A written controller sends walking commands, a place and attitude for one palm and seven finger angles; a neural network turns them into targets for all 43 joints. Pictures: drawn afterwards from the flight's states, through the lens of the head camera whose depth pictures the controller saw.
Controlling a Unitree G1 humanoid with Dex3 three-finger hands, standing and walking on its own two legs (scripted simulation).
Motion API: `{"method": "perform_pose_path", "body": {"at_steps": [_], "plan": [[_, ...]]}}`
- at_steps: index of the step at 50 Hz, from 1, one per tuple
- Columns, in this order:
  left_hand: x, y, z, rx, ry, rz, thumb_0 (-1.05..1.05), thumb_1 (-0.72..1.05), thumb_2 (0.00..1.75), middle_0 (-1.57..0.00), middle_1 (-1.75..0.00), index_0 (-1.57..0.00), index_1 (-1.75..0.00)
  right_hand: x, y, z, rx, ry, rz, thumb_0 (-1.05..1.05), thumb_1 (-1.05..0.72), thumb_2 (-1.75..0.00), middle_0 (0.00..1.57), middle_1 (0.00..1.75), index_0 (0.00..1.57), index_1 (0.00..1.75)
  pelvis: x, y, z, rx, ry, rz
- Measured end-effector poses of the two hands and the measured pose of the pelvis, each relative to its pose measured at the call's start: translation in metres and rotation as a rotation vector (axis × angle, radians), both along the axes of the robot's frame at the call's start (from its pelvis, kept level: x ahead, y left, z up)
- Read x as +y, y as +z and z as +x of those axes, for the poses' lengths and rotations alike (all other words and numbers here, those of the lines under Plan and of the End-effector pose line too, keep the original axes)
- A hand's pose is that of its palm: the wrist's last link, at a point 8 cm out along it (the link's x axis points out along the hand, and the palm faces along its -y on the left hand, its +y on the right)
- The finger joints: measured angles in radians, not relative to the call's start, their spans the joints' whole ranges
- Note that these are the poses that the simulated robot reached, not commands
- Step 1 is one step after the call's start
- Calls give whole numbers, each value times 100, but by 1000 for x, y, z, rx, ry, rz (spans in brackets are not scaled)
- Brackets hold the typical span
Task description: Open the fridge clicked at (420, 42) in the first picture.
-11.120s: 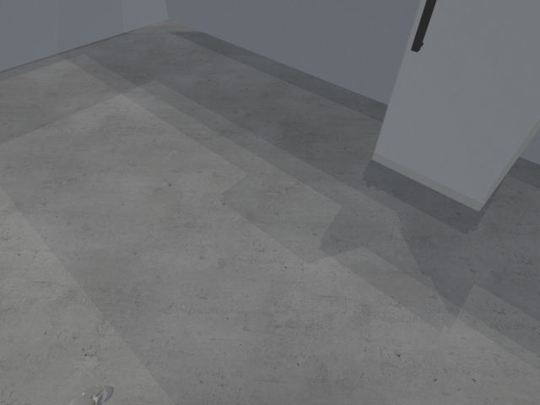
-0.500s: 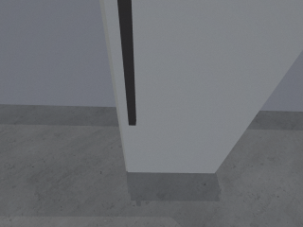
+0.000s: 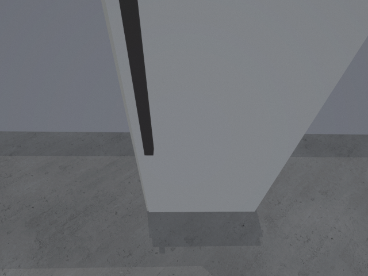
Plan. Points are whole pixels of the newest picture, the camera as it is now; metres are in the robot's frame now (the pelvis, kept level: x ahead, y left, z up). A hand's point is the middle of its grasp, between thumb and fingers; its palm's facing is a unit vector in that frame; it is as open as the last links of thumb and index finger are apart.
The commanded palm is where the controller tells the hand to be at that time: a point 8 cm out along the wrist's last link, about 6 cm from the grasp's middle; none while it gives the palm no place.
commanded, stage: look again from close up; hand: left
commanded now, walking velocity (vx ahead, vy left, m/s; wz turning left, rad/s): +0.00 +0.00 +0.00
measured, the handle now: (142, 91) +0.51 +0.14 +0.13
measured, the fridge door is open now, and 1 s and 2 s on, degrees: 0 0 0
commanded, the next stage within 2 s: none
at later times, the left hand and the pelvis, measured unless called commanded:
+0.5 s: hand out of the picture +0.02 +0.19 -0.17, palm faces +0.00 -0.97 -0.25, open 7.3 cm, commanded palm none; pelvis +0.01 -0.02 +0.00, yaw +0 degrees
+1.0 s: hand out of the picture +0.00 +0.17 -0.17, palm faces +0.02 -0.97 -0.23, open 7.3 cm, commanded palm none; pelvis +0.01 -0.02 +0.00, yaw +0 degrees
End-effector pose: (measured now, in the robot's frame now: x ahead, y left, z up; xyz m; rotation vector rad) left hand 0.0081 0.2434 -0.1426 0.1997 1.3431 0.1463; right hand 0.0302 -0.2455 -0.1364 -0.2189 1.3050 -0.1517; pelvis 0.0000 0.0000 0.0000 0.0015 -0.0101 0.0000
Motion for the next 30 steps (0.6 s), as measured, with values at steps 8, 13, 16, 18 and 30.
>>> {"method": "perform_pose_path", "body": {"at_steps": [8, 13, 16, 18, 30], "plan": [[-3, 2, 7, -8, 2, 11, 0, 91, 90, -20, -30, -21, -30, -7, 0, 10, -10, 9, -1, 0, -91, -90, 20, 30, 20, 30, -6, 0, 4, -2, 0, 3], [-4, 3, 7, -5, 5, 16, 0, 91, 90, -20, -30, -21, -30, -11, 0, 16, -17, 14, -2, 0, -91, -90, 20, 30, 20, 30, -9, 1, 7, -4, 0, 4], [-5, 4, 7, -2, 7, 18, 0, 91, 90, -20, -30, -21, -30, -13, 0, 19, -20, 18, -3, 0, -91, -90, 20, 30, 20, 30, -11, 1, 8, -4, 0, 5], [-6, 4, 7, 0, 9, 19, 0, 91, 90, -20, -30, -21, -30, -14, 0, 21, -22, 20, -4, 0, -91, -90, 20, 30, 20, 30, -12, 1, 8, -5, 0, 5], [-12, 4, 5, 2, 17, 20, 0, 91, 90, -20, -30, -21, -30, -21, 1, 26, -29, 24, -6, 0, -91, -90, 20, 30, 20, 30, -18, 1, 11, -11, 1, 7]]}}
